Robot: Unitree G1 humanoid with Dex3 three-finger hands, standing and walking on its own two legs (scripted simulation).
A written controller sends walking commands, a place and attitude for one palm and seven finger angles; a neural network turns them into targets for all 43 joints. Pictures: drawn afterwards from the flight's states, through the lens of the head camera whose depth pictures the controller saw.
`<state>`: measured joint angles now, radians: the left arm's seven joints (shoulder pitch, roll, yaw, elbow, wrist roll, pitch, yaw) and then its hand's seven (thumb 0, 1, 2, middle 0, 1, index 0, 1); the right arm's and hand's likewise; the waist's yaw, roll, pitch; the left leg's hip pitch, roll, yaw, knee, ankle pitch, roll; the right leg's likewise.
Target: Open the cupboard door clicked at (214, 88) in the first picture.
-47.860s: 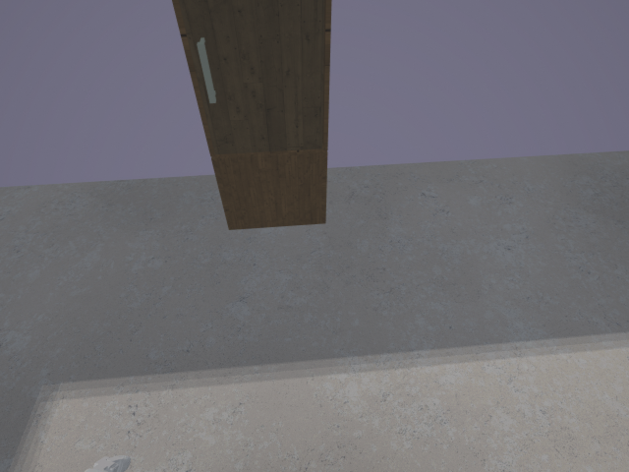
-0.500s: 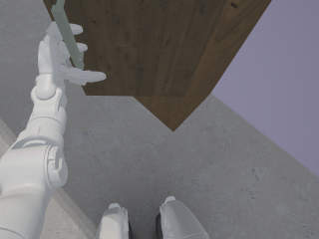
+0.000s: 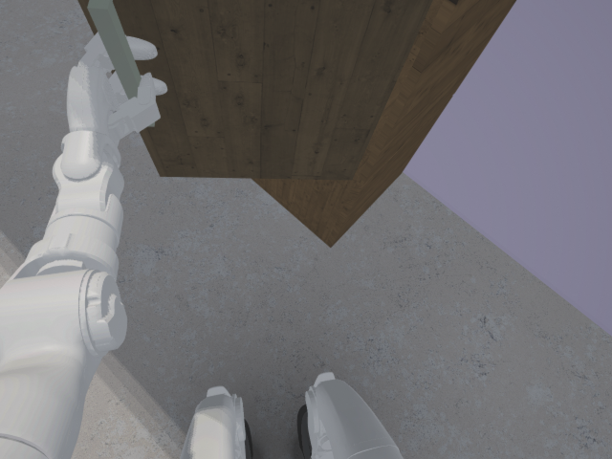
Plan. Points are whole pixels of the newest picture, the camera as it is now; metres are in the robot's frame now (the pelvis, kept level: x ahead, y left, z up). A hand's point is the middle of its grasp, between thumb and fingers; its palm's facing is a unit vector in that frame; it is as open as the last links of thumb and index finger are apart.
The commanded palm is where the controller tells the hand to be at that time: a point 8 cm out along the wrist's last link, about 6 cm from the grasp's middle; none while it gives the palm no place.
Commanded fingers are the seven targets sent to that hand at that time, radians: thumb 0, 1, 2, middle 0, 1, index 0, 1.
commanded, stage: pull the door open along its arc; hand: left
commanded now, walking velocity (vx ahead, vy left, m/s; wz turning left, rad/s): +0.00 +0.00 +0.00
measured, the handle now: (130, 60) +0.60 +0.15 +0.08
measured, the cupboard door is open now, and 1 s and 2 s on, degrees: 45 82 84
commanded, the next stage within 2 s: open thumb and fingers to let go in 1.10 s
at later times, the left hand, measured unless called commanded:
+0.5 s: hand (157, 156) +0.47 +0.12 +0.06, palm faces -0.07 -1.00 -0.01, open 5.6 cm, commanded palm +0.41 +0.18 +0.07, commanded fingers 0.00 0.90 0.90 -0.40 -1.35 -0.40 -1.35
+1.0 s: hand (234, 258) +0.34 +0.04 +0.07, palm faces +0.32 -0.95 +0.01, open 6.1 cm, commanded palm +0.28 +0.10 +0.07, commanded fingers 0.00 0.90 0.90 -0.40 -1.35 -0.40 -1.35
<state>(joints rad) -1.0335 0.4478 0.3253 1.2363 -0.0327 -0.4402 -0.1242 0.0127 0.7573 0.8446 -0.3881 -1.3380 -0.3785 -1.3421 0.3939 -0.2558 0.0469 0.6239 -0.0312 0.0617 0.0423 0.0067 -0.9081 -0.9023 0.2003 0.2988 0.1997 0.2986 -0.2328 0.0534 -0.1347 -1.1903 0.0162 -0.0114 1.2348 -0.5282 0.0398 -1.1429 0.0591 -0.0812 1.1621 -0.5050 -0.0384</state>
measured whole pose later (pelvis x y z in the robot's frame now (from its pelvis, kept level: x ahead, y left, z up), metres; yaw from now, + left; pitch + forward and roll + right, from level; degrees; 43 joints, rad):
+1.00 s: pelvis +0.01 -0.03 +0.03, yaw +3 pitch +17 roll +1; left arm -0.11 -0.11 -0.14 0.42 0.08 -0.42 0.52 0.03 0.67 0.73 -0.37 -1.33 -0.38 -1.33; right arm 0.17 -0.16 0.01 0.55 -0.07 0.06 0.05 0.01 -0.91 -0.90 0.20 0.30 0.20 0.30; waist -0.03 0.02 -0.17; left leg -0.89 -0.01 0.00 1.10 -0.50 -0.01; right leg -0.87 0.04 -0.07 1.11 -0.53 -0.08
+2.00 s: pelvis +0.00 -0.03 +0.02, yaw +4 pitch +17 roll +0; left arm -0.09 -0.12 -0.25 0.39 0.11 -0.38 0.57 -0.01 -0.49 0.31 -0.27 -0.75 -0.28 -0.75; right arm 0.19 -0.17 0.01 0.59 -0.07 -0.01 0.04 0.02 -0.91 -0.90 0.20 0.30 0.20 0.30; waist -0.03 0.03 -0.17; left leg -0.91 -0.02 -0.02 1.12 -0.50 0.00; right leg -0.89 0.02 -0.09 1.12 -0.53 -0.08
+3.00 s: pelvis +0.00 -0.02 +0.01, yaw +3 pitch +16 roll +0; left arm 0.33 0.10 -0.20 -0.02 -0.04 -0.43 0.00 -0.01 -0.50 0.30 -0.18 -0.31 -0.18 -0.32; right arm 0.22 -0.21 0.01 0.42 0.00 0.02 0.02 0.02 -0.91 -0.90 0.20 0.30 0.20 0.30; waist -0.01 0.03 -0.16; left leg -0.93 -0.02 -0.01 1.19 -0.54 0.02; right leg -0.90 0.02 -0.07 1.18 -0.56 -0.06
